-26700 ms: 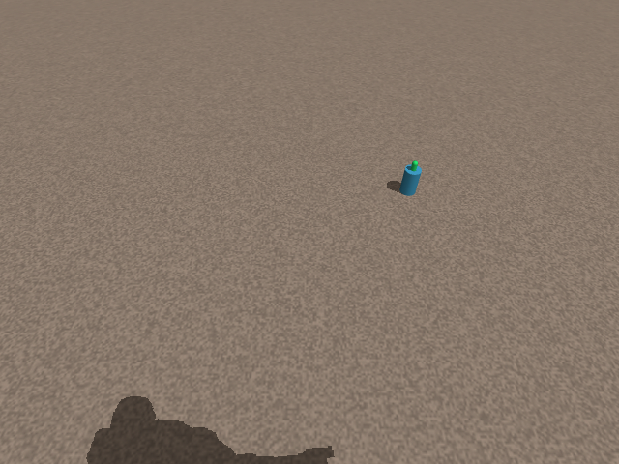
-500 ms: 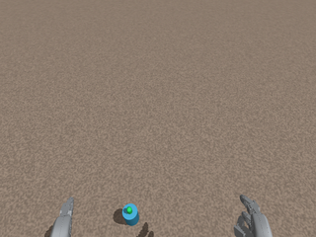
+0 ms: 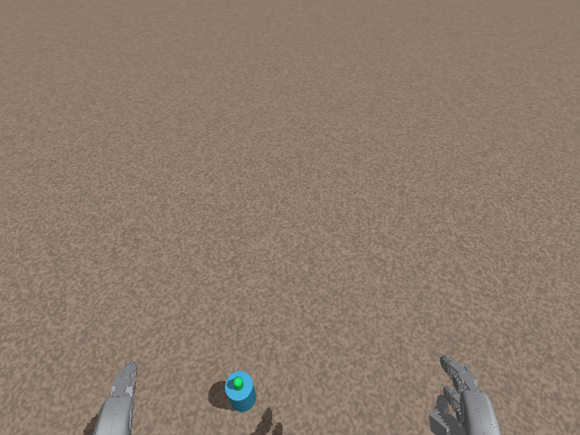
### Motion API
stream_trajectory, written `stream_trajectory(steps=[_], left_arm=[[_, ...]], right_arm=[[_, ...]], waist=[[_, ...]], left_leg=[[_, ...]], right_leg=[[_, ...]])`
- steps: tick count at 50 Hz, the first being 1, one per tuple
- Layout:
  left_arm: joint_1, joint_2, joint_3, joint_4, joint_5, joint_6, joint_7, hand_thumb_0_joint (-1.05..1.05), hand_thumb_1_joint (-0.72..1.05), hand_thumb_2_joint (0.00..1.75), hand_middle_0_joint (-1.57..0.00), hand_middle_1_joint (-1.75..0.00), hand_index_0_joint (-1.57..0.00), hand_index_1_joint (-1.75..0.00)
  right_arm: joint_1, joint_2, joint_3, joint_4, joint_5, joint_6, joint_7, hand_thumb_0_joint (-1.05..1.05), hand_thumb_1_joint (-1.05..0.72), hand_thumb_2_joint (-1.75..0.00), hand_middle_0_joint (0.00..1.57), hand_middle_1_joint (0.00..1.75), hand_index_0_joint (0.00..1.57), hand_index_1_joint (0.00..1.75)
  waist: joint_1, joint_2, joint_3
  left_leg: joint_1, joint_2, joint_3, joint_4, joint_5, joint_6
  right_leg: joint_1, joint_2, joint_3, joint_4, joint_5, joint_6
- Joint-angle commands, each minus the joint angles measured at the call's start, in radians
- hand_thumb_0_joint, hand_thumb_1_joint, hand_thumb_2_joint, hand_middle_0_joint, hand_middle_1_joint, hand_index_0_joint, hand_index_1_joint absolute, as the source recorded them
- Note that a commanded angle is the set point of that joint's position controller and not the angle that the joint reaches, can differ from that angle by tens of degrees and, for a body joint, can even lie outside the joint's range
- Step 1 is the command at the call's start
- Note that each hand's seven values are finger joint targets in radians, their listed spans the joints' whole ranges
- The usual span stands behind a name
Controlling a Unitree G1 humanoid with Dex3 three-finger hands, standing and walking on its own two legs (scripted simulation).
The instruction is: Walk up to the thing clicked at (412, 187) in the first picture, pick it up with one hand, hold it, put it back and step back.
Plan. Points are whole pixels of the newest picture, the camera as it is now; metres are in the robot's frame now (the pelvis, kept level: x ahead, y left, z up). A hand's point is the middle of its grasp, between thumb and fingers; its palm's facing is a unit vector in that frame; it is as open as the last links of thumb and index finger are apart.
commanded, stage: home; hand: left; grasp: from the side
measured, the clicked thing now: (240, 389) +0.36 +0.14 -0.63
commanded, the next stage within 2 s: stand in 0.70 s
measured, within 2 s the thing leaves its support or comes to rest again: neither
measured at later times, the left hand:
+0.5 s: hand (161, 425) +0.17 +0.18 -0.06, palm faces +0.11 -0.95 -0.28, open 17.3 cm
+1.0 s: hand (159, 425) +0.17 +0.18 -0.06, palm faces +0.10 -0.95 -0.28, open 15.3 cm
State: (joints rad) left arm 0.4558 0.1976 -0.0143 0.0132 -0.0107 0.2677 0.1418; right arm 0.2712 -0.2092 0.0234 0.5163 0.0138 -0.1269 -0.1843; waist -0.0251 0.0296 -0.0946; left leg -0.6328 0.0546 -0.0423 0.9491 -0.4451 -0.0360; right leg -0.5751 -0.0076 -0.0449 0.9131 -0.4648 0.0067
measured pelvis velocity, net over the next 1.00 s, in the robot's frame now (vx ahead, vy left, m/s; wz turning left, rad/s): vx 0.00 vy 0.00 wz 0.00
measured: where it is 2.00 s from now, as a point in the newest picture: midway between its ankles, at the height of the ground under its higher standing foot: outside the picture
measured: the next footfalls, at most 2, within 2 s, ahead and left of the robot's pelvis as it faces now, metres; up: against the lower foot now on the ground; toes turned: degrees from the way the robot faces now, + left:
none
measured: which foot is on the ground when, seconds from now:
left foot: down 0.00-1.00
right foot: down 0.00-1.00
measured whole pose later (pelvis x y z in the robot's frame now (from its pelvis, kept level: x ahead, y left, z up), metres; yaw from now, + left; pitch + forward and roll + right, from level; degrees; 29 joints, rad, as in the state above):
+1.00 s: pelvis +0.00 +0.00 +0.00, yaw +0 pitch +7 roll -2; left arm 0.45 0.19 -0.01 0.02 -0.01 0.26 0.15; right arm 0.27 -0.20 0.02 0.53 0.01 -0.13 -0.18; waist -0.02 0.03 -0.09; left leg -0.62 0.05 -0.04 0.94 -0.45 -0.03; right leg -0.56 -0.01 -0.04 0.90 -0.46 0.01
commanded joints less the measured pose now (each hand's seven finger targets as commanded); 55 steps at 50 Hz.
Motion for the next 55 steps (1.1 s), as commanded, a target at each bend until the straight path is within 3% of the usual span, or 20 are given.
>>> stream_trajectory(steps=[1, 5, 9, 15, 18, 20, 28, 32, 40, 42, 43, 50, 52, 53, 54, 55], left_arm=[[-0.024, 0.100, 0.063, -0.180, 0.008, -0.060, 0.008, 0.00, -0.53, 0.07, -0.05, -0.06, -0.05, -0.06], [-0.020, 0.092, 0.053, -0.180, 0.009, -0.063, 0.008, 0.00, -0.52, 0.07, -0.05, -0.06, -0.05, -0.06], [-0.011, 0.101, 0.065, -0.177, 0.011, -0.062, 0.009, 0.00, -0.52, 0.08, -0.05, -0.06, -0.05, -0.06], [-0.034, 0.096, 0.058, -0.187, 0.011, -0.065, 0.011, 0.00, -0.53, 0.07, -0.05, -0.06, -0.05, -0.06], [-0.021, 0.084, 0.050, -0.171, 0.011, -0.065, 0.010, 0.00, -0.55, 0.06, -0.05, -0.06, -0.05, -0.06], [-0.022, 0.102, 0.067, -0.189, 0.012, -0.062, 0.014, 0.00, -0.53, 0.07, -0.05, -0.06, -0.05, -0.06], [-0.027, 0.095, 0.060, -0.176, 0.010, -0.063, 0.009, 0.00, -0.52, 0.08, -0.05, -0.06, -0.05, -0.06], [-0.003, 0.098, 0.061, -0.193, 0.012, -0.064, 0.009, 0.00, -0.53, 0.07, -0.05, -0.06, -0.05, -0.06], [-0.032, 0.088, 0.052, -0.174, 0.011, -0.061, 0.011, 0.00, -0.52, 0.08, -0.05, -0.06, -0.05, -0.06], [-0.024, 0.092, 0.059, -0.176, 0.012, -0.062, 0.011, 0.00, -0.36, 0.24, -0.20, -0.22, -0.20, -0.22], [-0.026, 0.093, 0.058, -0.180, 0.012, -0.062, 0.012, 0.00, -0.28, 0.32, -0.20, -0.30, -0.20, -0.30], [-0.025, 0.091, 0.057, -0.172, 0.012, -0.062, 0.012, 0.00, 0.28, 0.88, -0.20, -0.30, -0.20, -0.30], [-0.020, 0.097, 0.062, -0.173, 0.012, -0.062, 0.012, 0.00, 0.44, 0.90, -0.20, -0.30, -0.20, -0.30], [-0.191, 0.243, 0.106, 0.178, 0.110, -0.173, -0.041, 0.00, 0.52, 0.90, -0.20, -0.30, -0.20, -0.30], [-0.159, 0.251, 0.111, 0.260, 0.116, -0.218, -0.068, 0.00, 0.60, 0.90, -0.20, -0.30, -0.20, -0.30], [-0.141, 0.261, 0.102, 0.290, 0.103, -0.246, -0.085, 0.00, 0.68, 0.90, -0.20, -0.30, -0.20, -0.30]], right_arm=[[-0.069, -0.116, -0.049, -0.156, -0.007, -0.056, -0.008, 0.00, -0.90, -0.90, 0.20, 0.30, 0.20, 0.30], [-0.073, -0.110, -0.046, -0.157, -0.008, -0.059, -0.009, 0.00, -0.90, -0.90, 0.20, 0.30, 0.20, 0.30], [-0.062, -0.112, -0.049, -0.151, -0.010, -0.060, -0.011, 0.00, -0.90, -0.90, 0.20, 0.30, 0.20, 0.30], [-0.069, -0.115, -0.050, -0.150, -0.010, -0.059, -0.006, 0.00, -0.90, -0.90, 0.20, 0.30, 0.20, 0.30], [-0.067, -0.113, -0.050, -0.149, -0.010, -0.060, -0.007, 0.00, -0.90, -0.90, 0.20, 0.30, 0.20, 0.30], [-0.058, -0.111, -0.049, -0.144, -0.011, -0.059, -0.008, 0.00, -0.90, -0.90, 0.20, 0.30, 0.20, 0.30], [-0.071, -0.110, -0.046, -0.150, -0.010, -0.058, -0.006, 0.00, -0.90, -0.90, 0.20, 0.30, 0.20, 0.30], [-0.058, -0.114, -0.052, -0.145, -0.013, -0.056, -0.008, 0.00, -0.90, -0.90, 0.20, 0.30, 0.20, 0.30], [-0.065, -0.112, -0.049, -0.147, -0.011, -0.057, -0.005, 0.00, -0.90, -0.90, 0.20, 0.30, 0.20, 0.30], [-0.070, -0.115, -0.053, -0.150, -0.012, -0.059, -0.008, 0.00, -0.90, -0.90, 0.20, 0.30, 0.20, 0.30], [-0.065, -0.116, -0.054, -0.151, -0.011, -0.058, -0.007, 0.00, -0.90, -0.90, 0.20, 0.30, 0.20, 0.30], [-0.066, -0.115, -0.051, -0.149, -0.011, -0.062, -0.008, 0.00, -0.90, -0.90, 0.20, 0.30, 0.20, 0.30], [-0.066, -0.115, -0.051, -0.151, -0.011, -0.060, -0.009, 0.00, -0.90, -0.90, 0.20, 0.30, 0.20, 0.30], [-0.093, -0.258, -0.086, 0.059, -0.121, 0.011, 0.050, 0.00, -0.90, -0.90, 0.20, 0.30, 0.20, 0.30], [-0.079, -0.242, -0.092, 0.100, -0.131, 0.036, 0.085, 0.00, -0.90, -0.90, 0.20, 0.30, 0.20, 0.30], [-0.099, -0.247, -0.100, 0.097, -0.122, 0.051, 0.100, 0.00, -0.90, -0.90, 0.20, 0.30, 0.20, 0.30]], waist=[[0.003, -0.013, -0.091], [0.002, -0.012, -0.085], [-0.001, -0.016, -0.119], [0.005, 0.015, -0.096], [-0.001, -0.008, -0.094], [0.004, 0.010, -0.127], [-0.003, -0.013, -0.090], [-0.001, 0.013, -0.132], [0.001, -0.001, -0.082], [0.005, 0.004, -0.104], [0.003, -0.002, -0.099], [0.001, -0.017, -0.094], [0.005, 0.003, -0.100], [0.037, -0.095, 0.030], [0.037, -0.124, -0.033], [0.033, -0.104, -0.032]], left_leg=[[0.091, -0.042, 0.043, -0.149, 0.145, 0.037], [0.093, -0.045, 0.049, -0.148, 0.136, 0.038], [0.106, -0.045, 0.050, -0.127, 0.212, 0.040], [0.106, -0.038, 0.033, -0.165, 0.160, 0.032], [0.112, -0.038, 0.042, -0.152, 0.179, 0.034], [0.118, -0.041, 0.044, -0.138, 0.231, 0.035], [0.104, -0.046, 0.055, -0.137, 0.179, 0.040], [0.132, -0.041, 0.047, -0.138, 0.234, 0.035], [0.107, -0.038, 0.043, -0.158, 0.170, 0.034], [0.114, -0.039, 0.044, -0.158, 0.172, 0.033], [0.114, -0.038, 0.044, -0.158, 0.178, 0.034], [0.110, -0.038, 0.046, -0.147, 0.195, 0.035], [0.106, -0.042, 0.052, -0.148, 0.178, 0.035], [0.095, -0.022, -0.001, -0.178, 0.281, 0.067], [0.149, -0.013, 0.018, -0.167, 0.290, 0.089], [0.181, -0.021, 0.008, -0.159, 0.295, 0.100]], right_leg=[[0.032, 0.024, -0.017, -0.164, 0.156, -0.008], [0.028, 0.021, -0.014, -0.174, 0.150, -0.006], [0.055, 0.019, -0.011, -0.162, 0.235, -0.001], [0.030, 0.027, -0.026, -0.153, 0.165, -0.012], [0.037, 0.025, -0.022, -0.160, 0.187, -0.009], [0.061, 0.021, -0.018, -0.153, 0.244, -0.007], [0.046, 0.016, -0.009, -0.178, 0.203, -0.002], [0.057, 0.022, -0.017, -0.156, 0.249, -0.008], [0.036, 0.023, -0.023, -0.163, 0.178, -0.010], [0.042, 0.024, -0.022, -0.164, 0.180, -0.010], [0.040, 0.024, -0.022, -0.163, 0.186, -0.011], [0.040, 0.022, -0.020, -0.163, 0.206, -0.007], [0.036, 0.021, -0.015, -0.168, 0.191, -0.008], [0.192, -0.078, 0.071, -0.207, 0.199, -0.072], [0.219, -0.101, 0.113, -0.207, 0.282, -0.096], [0.189, -0.098, 0.130, -0.229, 0.284, -0.102]])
